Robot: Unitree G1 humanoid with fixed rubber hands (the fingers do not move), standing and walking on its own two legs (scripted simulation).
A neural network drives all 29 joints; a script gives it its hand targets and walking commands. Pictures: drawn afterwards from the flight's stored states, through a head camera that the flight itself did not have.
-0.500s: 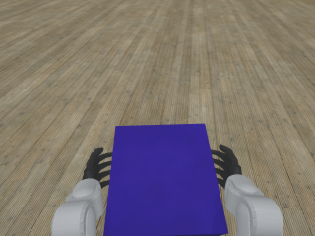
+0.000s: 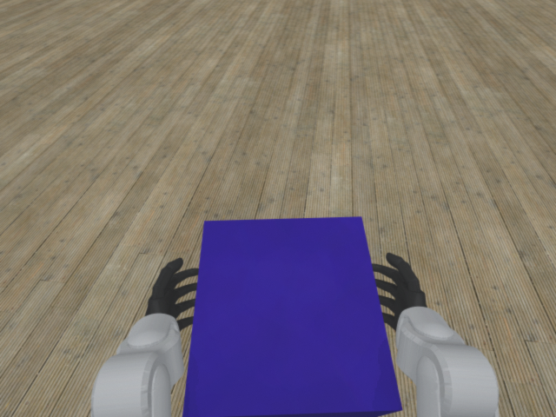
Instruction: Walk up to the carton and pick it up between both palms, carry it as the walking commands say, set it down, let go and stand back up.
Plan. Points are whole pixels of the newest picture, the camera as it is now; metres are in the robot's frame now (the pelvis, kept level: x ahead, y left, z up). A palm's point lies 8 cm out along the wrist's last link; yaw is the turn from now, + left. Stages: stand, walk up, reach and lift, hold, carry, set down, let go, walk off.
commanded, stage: carry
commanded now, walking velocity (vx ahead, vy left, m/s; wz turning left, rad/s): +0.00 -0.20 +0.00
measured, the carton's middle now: (285, 328) +0.27 -0.01 +0.02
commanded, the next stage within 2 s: none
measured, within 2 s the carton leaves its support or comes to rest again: neither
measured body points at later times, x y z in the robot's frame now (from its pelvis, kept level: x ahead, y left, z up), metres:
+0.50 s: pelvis -0.03 -0.16 +0.00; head -0.03 -0.18 +0.45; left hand +0.23 -0.02 +0.09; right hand +0.22 -0.32 +0.08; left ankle -0.06 +0.00 -0.67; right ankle -0.01 -0.25 -0.73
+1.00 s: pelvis -0.06 -0.23 +0.01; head -0.09 -0.24 +0.46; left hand +0.19 -0.08 +0.11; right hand +0.20 -0.38 +0.10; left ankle -0.08 -0.11 -0.73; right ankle -0.01 -0.25 -0.73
